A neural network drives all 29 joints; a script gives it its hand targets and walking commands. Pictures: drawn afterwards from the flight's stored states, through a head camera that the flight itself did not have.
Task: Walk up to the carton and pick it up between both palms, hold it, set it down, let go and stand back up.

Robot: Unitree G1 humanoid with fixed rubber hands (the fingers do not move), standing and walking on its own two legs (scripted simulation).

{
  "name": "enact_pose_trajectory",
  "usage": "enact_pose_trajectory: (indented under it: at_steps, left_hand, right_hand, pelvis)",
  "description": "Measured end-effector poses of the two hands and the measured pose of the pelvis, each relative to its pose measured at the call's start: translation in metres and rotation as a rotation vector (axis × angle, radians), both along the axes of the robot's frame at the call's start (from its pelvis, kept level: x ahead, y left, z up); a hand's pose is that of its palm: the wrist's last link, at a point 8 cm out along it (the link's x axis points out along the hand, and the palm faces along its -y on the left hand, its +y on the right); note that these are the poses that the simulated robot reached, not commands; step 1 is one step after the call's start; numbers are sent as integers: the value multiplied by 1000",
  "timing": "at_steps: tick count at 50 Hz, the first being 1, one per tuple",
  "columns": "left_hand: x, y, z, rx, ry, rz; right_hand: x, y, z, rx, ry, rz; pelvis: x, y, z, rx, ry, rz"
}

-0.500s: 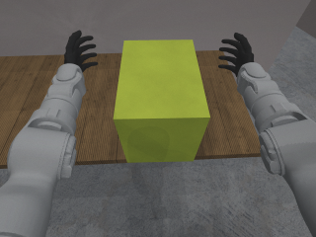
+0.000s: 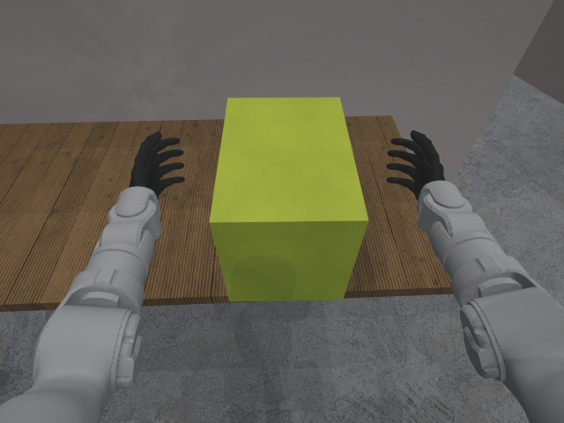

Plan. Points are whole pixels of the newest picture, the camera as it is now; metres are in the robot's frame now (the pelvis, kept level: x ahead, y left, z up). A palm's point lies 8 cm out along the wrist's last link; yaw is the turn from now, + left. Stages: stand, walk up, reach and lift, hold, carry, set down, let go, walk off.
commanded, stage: set down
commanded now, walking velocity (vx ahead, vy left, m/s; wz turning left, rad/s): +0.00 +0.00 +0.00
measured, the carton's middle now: (285, 198) +0.50 +0.02 +0.00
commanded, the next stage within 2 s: none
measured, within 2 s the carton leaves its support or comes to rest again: neither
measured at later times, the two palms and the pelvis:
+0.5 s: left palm (148, 243) +0.36 +0.22 +0.06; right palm (430, 236) +0.36 -0.19 +0.06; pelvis +0.00 +0.00 +0.00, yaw +0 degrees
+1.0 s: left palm (149, 312) +0.28 +0.22 +0.00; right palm (441, 305) +0.28 -0.20 +0.01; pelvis +0.02 +0.00 +0.00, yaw -1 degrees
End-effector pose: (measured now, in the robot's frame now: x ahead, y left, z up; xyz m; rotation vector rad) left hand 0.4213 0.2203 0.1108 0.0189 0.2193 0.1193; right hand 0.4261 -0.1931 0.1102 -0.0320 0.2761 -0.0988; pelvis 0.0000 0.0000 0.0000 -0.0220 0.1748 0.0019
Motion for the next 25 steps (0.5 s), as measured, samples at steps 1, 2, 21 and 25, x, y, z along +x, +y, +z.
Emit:
enact_pose_trajectory:
  at_steps: [1, 2, 21, 25]
  left_hand:
    - [-3, -1, -4, -2, 0, 2]
    - [-6, -1, -7, -4, -2, 3]
    - [-51, -3, -39, -3, -11, 4]
    - [-64, -2, -52, -2, -8, 7]
  right_hand:
    - [-3, 0, -4, 2, 0, 2]
    - [-5, 0, -8, 4, -2, 4]
    - [-50, -2, -35, 5, -23, -9]
    - [-62, -1, -47, 16, -18, -13]
  pelvis:
    - [-1, 0, 0, 0, 1, -2]
    - [-1, 0, 0, 0, 3, -4]
    - [-2, -4, 2, 7, -92, -6]
    - [0, -4, 2, 6, -106, -6]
